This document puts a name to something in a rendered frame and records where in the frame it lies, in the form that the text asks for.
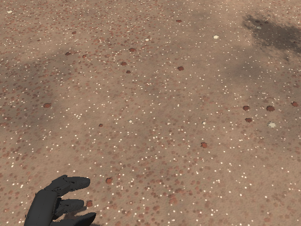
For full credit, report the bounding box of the left robot hand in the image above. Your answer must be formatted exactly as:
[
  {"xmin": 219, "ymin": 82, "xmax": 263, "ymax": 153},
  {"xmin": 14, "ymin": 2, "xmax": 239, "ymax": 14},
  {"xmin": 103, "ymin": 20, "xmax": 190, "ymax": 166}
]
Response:
[{"xmin": 24, "ymin": 174, "xmax": 96, "ymax": 226}]

